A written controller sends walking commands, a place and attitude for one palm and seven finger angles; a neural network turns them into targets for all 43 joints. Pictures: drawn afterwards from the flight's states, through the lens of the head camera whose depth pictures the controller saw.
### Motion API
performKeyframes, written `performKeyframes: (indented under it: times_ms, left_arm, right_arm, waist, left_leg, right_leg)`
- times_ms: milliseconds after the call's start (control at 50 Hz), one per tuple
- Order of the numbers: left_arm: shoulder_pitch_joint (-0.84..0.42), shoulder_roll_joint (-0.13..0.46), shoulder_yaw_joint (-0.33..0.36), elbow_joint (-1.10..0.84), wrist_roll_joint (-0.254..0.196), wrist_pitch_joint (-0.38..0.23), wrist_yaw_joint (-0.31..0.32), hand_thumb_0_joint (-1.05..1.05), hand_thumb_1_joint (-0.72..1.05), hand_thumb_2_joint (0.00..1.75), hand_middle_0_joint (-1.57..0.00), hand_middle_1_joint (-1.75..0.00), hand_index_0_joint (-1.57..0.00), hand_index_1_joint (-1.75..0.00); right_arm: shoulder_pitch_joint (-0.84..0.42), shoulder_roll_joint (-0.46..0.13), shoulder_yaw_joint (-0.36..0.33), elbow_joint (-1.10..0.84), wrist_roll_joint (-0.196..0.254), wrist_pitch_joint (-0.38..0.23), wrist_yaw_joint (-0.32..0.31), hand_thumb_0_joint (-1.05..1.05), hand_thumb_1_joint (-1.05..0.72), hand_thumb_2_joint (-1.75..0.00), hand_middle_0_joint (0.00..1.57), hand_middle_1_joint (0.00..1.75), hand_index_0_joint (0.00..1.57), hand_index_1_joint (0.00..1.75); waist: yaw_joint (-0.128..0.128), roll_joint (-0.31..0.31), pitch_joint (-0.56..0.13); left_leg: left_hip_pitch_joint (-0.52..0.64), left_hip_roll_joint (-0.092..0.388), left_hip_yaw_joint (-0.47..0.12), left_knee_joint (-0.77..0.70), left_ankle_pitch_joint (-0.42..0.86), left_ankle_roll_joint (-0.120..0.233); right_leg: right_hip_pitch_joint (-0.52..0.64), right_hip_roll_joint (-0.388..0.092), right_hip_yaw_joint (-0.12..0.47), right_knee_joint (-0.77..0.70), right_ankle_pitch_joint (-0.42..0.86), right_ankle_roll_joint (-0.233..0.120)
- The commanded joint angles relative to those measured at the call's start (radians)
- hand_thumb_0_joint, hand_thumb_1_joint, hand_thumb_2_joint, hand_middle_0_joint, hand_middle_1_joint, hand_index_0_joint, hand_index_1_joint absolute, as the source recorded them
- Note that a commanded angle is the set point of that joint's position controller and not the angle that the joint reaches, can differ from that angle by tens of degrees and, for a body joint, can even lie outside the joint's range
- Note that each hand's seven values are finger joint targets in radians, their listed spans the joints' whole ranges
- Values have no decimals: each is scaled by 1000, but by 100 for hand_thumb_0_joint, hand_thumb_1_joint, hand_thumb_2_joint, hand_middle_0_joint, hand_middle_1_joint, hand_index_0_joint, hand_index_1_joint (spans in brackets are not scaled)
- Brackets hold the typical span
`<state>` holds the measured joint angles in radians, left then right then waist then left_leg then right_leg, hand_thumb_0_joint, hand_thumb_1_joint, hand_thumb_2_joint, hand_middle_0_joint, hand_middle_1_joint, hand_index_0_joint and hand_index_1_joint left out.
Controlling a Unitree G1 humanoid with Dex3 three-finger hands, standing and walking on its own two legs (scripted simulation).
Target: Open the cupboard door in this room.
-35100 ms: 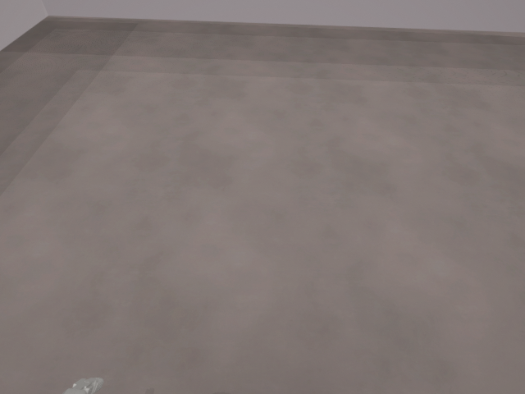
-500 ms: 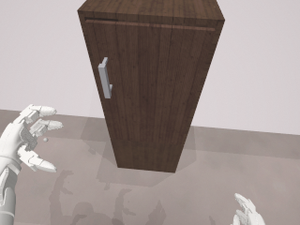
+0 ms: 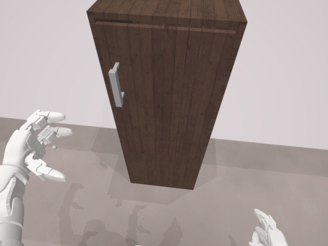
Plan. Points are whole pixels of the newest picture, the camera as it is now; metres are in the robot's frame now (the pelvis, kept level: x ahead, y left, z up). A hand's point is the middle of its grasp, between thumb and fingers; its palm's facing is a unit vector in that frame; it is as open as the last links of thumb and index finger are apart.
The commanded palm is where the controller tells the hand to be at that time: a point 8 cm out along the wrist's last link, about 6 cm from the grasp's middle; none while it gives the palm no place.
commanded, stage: move the hooked fingers beside the handle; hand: left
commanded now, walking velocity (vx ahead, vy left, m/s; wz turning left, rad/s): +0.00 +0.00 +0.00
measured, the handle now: (118, 85) +0.54 +0.18 +0.09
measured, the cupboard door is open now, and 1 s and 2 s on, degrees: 0 0 0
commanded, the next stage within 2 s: none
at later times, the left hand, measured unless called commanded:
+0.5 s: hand (69, 125) +0.36 +0.27 +0.10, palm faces -0.03 -1.00 -0.01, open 14.0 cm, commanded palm +0.35 +0.31 +0.10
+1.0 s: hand (83, 107) +0.44 +0.25 +0.09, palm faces -0.04 -1.00 -0.01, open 14.0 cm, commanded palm +0.42 +0.30 +0.09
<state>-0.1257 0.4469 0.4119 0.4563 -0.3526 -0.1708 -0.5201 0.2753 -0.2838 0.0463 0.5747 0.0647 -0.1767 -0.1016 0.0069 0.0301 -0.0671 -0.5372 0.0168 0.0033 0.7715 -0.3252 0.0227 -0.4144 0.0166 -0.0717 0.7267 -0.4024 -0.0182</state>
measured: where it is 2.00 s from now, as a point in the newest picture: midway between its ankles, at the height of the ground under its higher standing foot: outside the picture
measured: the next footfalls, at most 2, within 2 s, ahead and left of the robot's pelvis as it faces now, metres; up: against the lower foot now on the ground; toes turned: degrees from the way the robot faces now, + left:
none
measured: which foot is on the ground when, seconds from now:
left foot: down 0.00-1.00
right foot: down 0.00-1.00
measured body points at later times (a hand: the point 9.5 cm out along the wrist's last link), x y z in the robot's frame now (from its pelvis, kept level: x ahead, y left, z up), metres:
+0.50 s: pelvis +0.00 +0.00 +0.00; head +0.04 +0.01 +0.45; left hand +0.36 +0.32 +0.10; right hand +0.10 -0.27 -0.10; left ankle +0.04 +0.10 -0.71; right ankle -0.02 -0.11 -0.71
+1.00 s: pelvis +0.01 +0.01 -0.01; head +0.07 +0.02 +0.43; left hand +0.43 +0.31 +0.10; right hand +0.07 -0.27 -0.11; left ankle +0.04 +0.10 -0.71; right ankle -0.02 -0.11 -0.71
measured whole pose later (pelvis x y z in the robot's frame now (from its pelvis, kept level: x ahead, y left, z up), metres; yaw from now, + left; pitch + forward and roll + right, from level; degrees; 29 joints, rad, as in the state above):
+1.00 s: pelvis +0.01 +0.01 -0.01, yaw -2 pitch +12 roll -2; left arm -0.63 0.55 0.41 0.98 -0.22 -0.28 -0.47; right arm 0.36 -0.29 0.03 0.61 0.05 -0.02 -0.06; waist -0.08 0.01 -0.08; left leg -0.70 0.03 0.03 0.85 -0.36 0.03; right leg -0.58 0.03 -0.05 0.79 -0.42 -0.01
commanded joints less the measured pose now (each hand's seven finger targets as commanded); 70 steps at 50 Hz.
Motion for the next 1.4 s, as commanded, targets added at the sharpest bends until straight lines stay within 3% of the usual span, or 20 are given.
performKeyframes:
  times_ms: [0, 160, 220, 260, 280, 340, 380, 400, 520, 580, 620, 700, 840, 920, 980, 1020, 1080, 1140, 1200, 1380]
  left_arm:
    - [-371, 285, 65, -145, -5, -70, -3, 0, -50, 30, -30, -120, -30, -120]
    - [-442, 307, 69, -55, 11, -89, 5, 0, -50, 30, -30, -120, -30, -120]
    - [-430, 370, 128, 15, 11, -84, 3, 0, -50, 30, -30, -120, -30, -120]
    - [-462, 347, 103, -4, 14, -92, 0, 0, -50, 30, -30, -120, -30, -120]
    - [-465, 376, 127, -10, 10, -100, 2, 0, -50, 30, -30, -120, -30, -120]
    - [-486, 325, 82, -20, 14, -115, -1, 0, -50, 30, -30, -120, -30, -120]
    - [-510, 349, 100, 23, 11, -114, 2, 0, -50, 30, -30, -120, -30, -120]
    - [-555, 318, 62, 41, 17, -113, -1, 0, -50, 30, -30, -120, -30, -120]
    - [-713, 319, 26, 81, 54, -132, 26, 0, -50, 30, -30, -120, -30, -120]
    - [-716, 362, 69, 136, 58, -144, 44, 0, -50, 30, -30, -120, -30, -120]
    - [-741, 340, 40, 155, 73, -146, 45, 0, -50, 30, -30, -120, -30, -120]
    - [-738, 384, 80, 220, 85, -147, 53, 0, -50, 30, -30, -120, -30, -120]
    - [-862, 379, 49, 307, 98, -158, 42, 0, -50, 30, -30, -120, -30, -120]
    - [-912, 384, 46, 295, 108, -188, 46, 0, -50, 30, -30, -120, -30, -120]
    - [-971, 360, 20, 321, 110, -195, 51, 0, -50, 30, -30, -120, -30, -120]
    - [-958, 396, 44, 351, 119, -192, 55, 0, -50, 30, -30, -120, -30, -120]
    - [-1014, 431, 62, 410, 130, -186, 71, 0, -50, 30, -30, -120, -30, -120]
    - [-1056, 473, 70, 432, 156, -194, 76, 0, -50, 30, -30, -120, -30, -120]
    - [-1072, 478, 80, 425, 161, -218, 80, 0, -50, 30, -30, -120, -30, -120]
    - [-1162, 513, 65, 537, 180, -191, 65, 0, -50, 30, -30, -120, -30, -120]
  right_arm:
    - [-32, -146, -60, -126, 1, -42, -15, 0, -90, -90, 20, 30, 20, 30]
    - [-12, -150, -64, -120, 0, -19, -7, 0, -90, -90, 20, 30, 20, 30]
    - [8, -159, -67, -115, -2, -2, -2, 0, -90, -90, 20, 30, 20, 30]
    - [6, -153, -68, -124, 0, 4, 3, 0, -90, -90, 20, 30, 20, 30]
    - [12, -157, -71, -126, -2, 8, 4, 0, -90, -90, 20, 30, 20, 30]
    - [22, -152, -73, -127, 1, 16, 8, 0, -90, -90, 20, 30, 20, 30]
    - [38, -161, -76, -116, 0, 26, 5, 0, -90, -90, 20, 30, 20, 30]
    - [35, -160, -74, -113, 3, 29, 5, 0, -90, -90, 20, 30, 20, 30]
    - [62, -163, -77, -88, -3, 46, 4, 0, -90, -90, 20, 30, 20, 30]
    - [80, -170, -77, -78, -8, 60, 5, 0, -90, -90, 20, 30, 20, 30]
    - [79, -165, -75, -80, -8, 65, 12, 0, -90, -90, 20, 30, 20, 30]
    - [96, -169, -77, -86, -11, 85, 18, 0, -90, -90, 20, 30, 20, 30]
    - [128, -174, -79, -69, -11, 115, 23, 0, -90, -90, 20, 30, 20, 30]
    - [145, -175, -84, -60, -18, 125, 25, 0, -90, -90, 20, 30, 20, 30]
    - [157, -175, -86, -43, -18, 136, 24, 0, -90, -90, 20, 30, 20, 30]
    - [166, -182, -88, -39, -19, 143, 25, 0, -90, -90, 20, 30, 20, 30]
    - [178, -186, -82, -30, -22, 154, 24, 0, -90, -90, 20, 30, 20, 30]
    - [190, -189, -80, -30, -23, 163, 25, 0, -90, -90, 20, 30, 20, 30]
    - [207, -189, -83, -30, -28, 171, 31, 0, -90, -90, 20, 30, 20, 30]
    - [246, -198, -76, -19, -30, 200, 27, 0, -90, -90, 20, 30, 20, 30]
  waist:
    - [-36, 53, -193]
    - [-30, 63, -245]
    - [-21, 6, -249]
    - [-26, 62, -252]
    - [-18, 43, -262]
    - [-34, 72, -279]
    - [-41, 21, -248]
    - [-60, 24, -230]
    - [-74, 77, -284]
    - [-60, 42, -300]
    - [-64, 84, -314]
    - [-56, 45, -330]
    - [-95, 51, -295]
    - [-92, 101, -382]
    - [-114, 73, -365]
    - [-103, 97, -381]
    - [-113, 50, -348]
    - [-120, 95, -371]
    - [-119, 101, -433]
    - [-159, 81, -388]
  left_leg:
    - [213, -21, -31, -102, 129, 19]
    - [216, -20, -32, -95, 162, 19]
    - [167, -20, -21, -83, 187, 20]
    - [180, -22, -16, -81, 191, 20]
    - [177, -20, -17, -75, 207, 20]
    - [208, -19, -17, -76, 222, 22]
    - [184, -14, -21, -73, 199, 22]
    - [179, -16, -19, -75, 174, 23]
    - [222, -9, -41, -71, 159, 18]
    - [211, -9, -45, -65, 183, 18]
    - [221, -7, -42, -62, 198, 14]
    - [195, -6, -34, -48, 245, 17]
    - [172, 0, -34, -28, 221, 18]
    - [228, 3, -44, -10, 280, 13]
    - [219, 6, -50, -2, 278, 17]
    - [218, 8, -51, -5, 269, 12]
    - [157, 5, -49, 1, 233, 19]
    - [155, 6, -47, 10, 238, 17]
    - [195, 11, -52, 28, 298, 15]
    - [99, 9, -42, 54, 251, 26]
  right_leg:
    - [-73, 11, 50, -127, 181, -2]
    - [-64, 12, 47, -107, 218, -5]
    - [-31, 12, 56, -99, 268, 1]
    - [-45, 12, 56, -96, 272, -1]
    - [-20, 14, 60, -90, 286, -5]
    - [-54, 20, 52, -86, 298, -3]
    - [-69, 24, 49, -88, 270, -4]
    - [-97, 23, 53, -94, 254, 2]
    - [-145, 24, 45, -81, 198, -5]
    - [-117, 25, 45, -74, 215, -11]
    - [-137, 24, 42, -64, 231, -8]
    - [-111, 27, 46, -51, 291, -7]
    - [-182, 31, 44, -46, 263, -2]
    - [-187, 32, 44, -26, 287, -7]
    - [-213, 36, 39, -24, 275, -7]
    - [-221, 34, 41, -21, 264, -6]
    - [-214, 34, 43, -20, 246, -5]
    - [-225, 33, 50, -12, 253, -2]
    - [-229, 40, 48, 4, 287, -3]
    - [-254, 42, 57, 6, 271, 3]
